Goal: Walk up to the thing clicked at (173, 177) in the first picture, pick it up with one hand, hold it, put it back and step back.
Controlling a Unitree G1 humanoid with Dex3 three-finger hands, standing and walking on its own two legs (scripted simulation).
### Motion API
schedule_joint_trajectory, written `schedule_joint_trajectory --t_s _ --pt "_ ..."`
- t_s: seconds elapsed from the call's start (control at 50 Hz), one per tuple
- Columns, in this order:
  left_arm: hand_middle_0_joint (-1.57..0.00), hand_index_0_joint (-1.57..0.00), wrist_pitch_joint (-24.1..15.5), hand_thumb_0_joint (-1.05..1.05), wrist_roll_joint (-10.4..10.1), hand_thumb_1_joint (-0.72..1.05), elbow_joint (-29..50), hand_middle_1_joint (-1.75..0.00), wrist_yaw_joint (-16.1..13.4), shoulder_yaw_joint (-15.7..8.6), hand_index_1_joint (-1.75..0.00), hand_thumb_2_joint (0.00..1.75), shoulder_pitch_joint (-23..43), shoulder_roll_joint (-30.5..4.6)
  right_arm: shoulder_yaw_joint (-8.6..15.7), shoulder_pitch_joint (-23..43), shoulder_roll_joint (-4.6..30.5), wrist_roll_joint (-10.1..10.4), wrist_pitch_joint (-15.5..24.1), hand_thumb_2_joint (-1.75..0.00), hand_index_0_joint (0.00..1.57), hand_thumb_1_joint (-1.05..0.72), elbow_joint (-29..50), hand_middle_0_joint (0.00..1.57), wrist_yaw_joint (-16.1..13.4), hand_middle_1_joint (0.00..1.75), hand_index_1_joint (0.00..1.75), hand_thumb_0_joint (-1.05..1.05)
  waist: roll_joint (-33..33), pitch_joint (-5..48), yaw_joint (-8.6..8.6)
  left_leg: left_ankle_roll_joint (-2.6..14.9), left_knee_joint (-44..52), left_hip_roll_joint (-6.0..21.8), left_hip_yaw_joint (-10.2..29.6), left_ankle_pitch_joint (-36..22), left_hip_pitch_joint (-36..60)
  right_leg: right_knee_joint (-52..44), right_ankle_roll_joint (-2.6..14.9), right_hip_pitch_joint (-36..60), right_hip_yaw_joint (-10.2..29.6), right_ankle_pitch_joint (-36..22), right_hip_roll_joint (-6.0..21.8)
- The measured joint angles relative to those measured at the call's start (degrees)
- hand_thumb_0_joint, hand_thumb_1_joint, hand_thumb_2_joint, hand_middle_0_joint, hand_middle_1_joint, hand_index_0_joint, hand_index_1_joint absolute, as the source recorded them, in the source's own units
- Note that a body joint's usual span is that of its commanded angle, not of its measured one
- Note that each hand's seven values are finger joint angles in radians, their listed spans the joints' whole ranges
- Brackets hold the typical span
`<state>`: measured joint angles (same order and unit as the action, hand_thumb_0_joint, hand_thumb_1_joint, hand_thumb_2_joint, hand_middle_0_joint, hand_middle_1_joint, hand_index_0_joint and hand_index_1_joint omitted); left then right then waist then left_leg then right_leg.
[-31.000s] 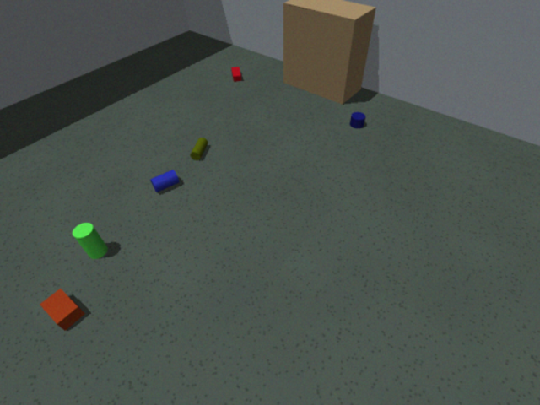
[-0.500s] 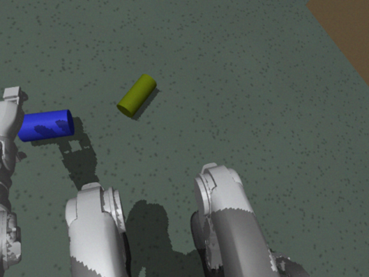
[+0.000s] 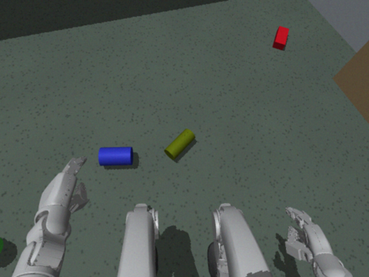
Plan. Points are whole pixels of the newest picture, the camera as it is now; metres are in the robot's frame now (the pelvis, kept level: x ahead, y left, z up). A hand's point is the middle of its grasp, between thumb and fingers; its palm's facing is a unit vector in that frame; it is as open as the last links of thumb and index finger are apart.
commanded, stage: home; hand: left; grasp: from above
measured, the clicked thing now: (116, 156) +0.56 +0.28 -0.48
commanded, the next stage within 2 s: none
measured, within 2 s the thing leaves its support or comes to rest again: neither
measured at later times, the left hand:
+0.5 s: hand (59, 218) +0.24 +0.19 +0.12, palm faces +0.12 -0.97 -0.22, open 7.4 cm
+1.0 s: hand (49, 230) +0.22 +0.19 +0.15, palm faces +0.13 -0.97 -0.19, open 7.4 cm
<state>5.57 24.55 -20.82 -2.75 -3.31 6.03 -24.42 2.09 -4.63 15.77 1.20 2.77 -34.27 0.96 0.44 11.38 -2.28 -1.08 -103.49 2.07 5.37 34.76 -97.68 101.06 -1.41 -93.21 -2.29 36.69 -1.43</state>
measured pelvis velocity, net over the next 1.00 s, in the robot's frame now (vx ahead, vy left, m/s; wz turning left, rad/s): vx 0.08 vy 0.00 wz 0.08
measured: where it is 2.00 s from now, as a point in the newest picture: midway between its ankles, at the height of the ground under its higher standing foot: outside the picture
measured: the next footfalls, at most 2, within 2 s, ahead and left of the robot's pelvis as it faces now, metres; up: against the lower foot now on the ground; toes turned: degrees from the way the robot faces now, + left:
none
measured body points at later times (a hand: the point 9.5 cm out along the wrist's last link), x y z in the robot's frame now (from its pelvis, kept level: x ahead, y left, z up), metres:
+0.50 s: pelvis +0.07 +0.00 +0.17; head +0.11 +0.01 +0.62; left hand +0.23 +0.25 +0.13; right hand +0.22 -0.23 +0.09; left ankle +0.09 +0.13 -0.48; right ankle +0.08 -0.13 -0.48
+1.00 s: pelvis +0.08 +0.00 +0.20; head +0.09 +0.01 +0.65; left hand +0.21 +0.24 +0.16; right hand +0.26 -0.23 +0.14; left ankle +0.09 +0.13 -0.48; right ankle +0.08 -0.13 -0.48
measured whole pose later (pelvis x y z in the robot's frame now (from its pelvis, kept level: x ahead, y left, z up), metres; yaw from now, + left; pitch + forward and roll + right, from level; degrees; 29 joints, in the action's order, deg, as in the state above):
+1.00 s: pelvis +0.08 +0.00 +0.20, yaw +5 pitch +10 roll -3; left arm 25.8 -3.0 7.3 -1.0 -1.7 -28.8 -12.7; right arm -2.0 -16.0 12.4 0.3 14.1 -30.0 -10.2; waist 2.1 9.3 -2.1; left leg -1.2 -57.5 1.8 4.0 26.5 -40.9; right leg 54.1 -0.8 -36.2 -2.6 27.8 -0.2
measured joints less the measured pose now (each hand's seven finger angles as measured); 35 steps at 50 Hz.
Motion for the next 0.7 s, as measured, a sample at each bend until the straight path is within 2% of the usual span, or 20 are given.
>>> schedule_joint_trajectory --t_s 0.18,0.24,0.34,0.44,0.5,0.56,0.7 --pt "-0.22 -0.21 9.94 0.01 -15.32 0.89 11.37 -0.30 0.44 1.93 -0.31 0.90 -12.98 4.02 -2.82 -0.67 -2.78 0.90 2.63 -0.90 0.20 -0.90 3.01 0.20 -2.99 0.30 0.30 0.01 0.83 -0.02 0.11 0.02 13.24 -0.16 -0.43 -1.90 16.38 -13.49 0.17 16.51 -0.16 -2.04 0.56" --pt "-0.21 -0.21 12.12 0.01 -18.76 0.89 13.93 -0.30 -0.16 2.04 -0.30 0.90 -16.45 5.43 -3.81 -2.47 -3.77 1.02 3.53 -0.90 0.20 -0.90 3.25 0.20 -4.15 0.30 0.30 0.01 1.07 0.03 -0.12 -0.06 17.93 -0.22 -0.50 -2.51 22.10 -18.27 0.28 22.30 -0.27 -2.68 0.73" --pt "-0.21 -0.20 15.60 0.01 -23.25 0.90 17.77 -0.30 -1.23 1.37 -0.30 0.90 -21.62 7.90 -5.02 -6.26 -4.83 1.09 4.67 -0.90 0.20 -0.90 3.16 0.20 -6.51 0.30 0.30 0.01 1.59 -0.17 -0.77 -0.10 26.00 -0.17 -0.65 -3.76 31.80 -26.63 0.43 32.09 -0.41 -4.13 0.83" --pt "-0.21 -0.20 19.15 0.01 -27.01 0.90 22.58 -0.30 -1.50 0.75 -0.30 0.90 -27.12 10.12 -5.44 -10.37 -4.79 1.06 5.63 -0.90 0.20 -0.90 3.33 0.20 -8.94 0.30 0.30 0.01 2.15 -0.42 -1.39 -0.08 34.10 0.04 -1.00 -5.31 41.35 -35.10 0.55 41.66 -0.33 -6.01 0.76" --pt "-0.21 -0.20 20.69 0.01 -28.52 0.90 26.09 -0.30 -1.35 0.65 -0.30 0.90 -30.62 11.14 -5.19 -12.58 -4.43 1.03 6.36 -0.90 0.20 -0.90 3.83 0.20 -10.21 0.30 0.30 0.01 2.48 -0.38 -1.51 -0.03 38.47 0.18 -1.18 -6.27 46.34 -39.78 0.58 46.71 -0.28 -7.20 0.67" --pt "-0.21 -0.20 21.34 0.01 -29.07 0.91 28.97 -0.30 -0.97 0.82 -0.30 0.90 -33.55 11.72 -4.72 -13.94 -3.98 0.79 7.23 -0.90 0.20 -0.90 4.12 0.20 -11.13 0.30 0.30 0.01 2.67 -0.15 -1.45 0.00 41.82 0.21 -1.36 -7.03 50.22 -43.31 0.58 50.63 -0.20 -8.11 0.69" --pt "-0.21 -0.20 21.39 0.01 -28.49 0.91 30.33 -0.30 0.47 1.20 -0.30 0.90 -36.43 11.86 -3.65 -13.80 -3.29 0.02 8.92 -0.90 0.20 -0.90 4.79 0.20 -11.79 0.30 0.30 0.02 2.60 -0.06 -0.91 0.03 45.47 0.02 -1.63 -7.81 55.16 -46.82 0.54 55.48 -0.05 -8.83 0.94"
